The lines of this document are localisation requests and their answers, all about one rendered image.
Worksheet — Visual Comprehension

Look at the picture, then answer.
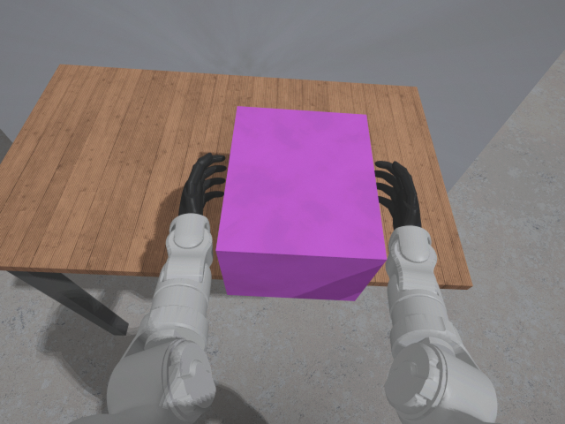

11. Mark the carton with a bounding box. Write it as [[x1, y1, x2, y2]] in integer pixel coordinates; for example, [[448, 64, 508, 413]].
[[215, 106, 387, 301]]

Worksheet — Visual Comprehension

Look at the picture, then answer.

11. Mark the robot right upper arm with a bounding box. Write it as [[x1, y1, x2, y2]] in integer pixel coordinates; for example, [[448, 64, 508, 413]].
[[384, 343, 500, 424]]

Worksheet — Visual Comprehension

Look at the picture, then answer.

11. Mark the left robot hand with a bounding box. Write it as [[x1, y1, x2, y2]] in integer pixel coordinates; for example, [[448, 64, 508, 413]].
[[178, 153, 227, 216]]

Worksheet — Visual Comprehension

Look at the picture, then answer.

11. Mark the table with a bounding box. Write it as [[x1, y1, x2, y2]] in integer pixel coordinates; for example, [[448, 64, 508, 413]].
[[0, 64, 473, 336]]

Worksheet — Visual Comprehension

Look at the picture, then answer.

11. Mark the left robot forearm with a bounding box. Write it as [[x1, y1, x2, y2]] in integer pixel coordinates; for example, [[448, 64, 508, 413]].
[[107, 213, 214, 410]]

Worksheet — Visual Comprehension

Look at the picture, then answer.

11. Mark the right robot forearm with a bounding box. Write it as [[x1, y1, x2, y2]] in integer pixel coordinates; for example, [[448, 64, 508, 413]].
[[385, 225, 497, 416]]

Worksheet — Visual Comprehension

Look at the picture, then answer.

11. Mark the robot left upper arm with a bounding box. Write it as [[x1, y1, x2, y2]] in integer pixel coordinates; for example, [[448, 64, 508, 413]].
[[68, 339, 216, 424]]

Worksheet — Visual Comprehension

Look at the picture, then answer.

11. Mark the right robot hand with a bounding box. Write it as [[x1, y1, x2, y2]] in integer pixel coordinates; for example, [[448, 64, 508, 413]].
[[374, 161, 422, 229]]

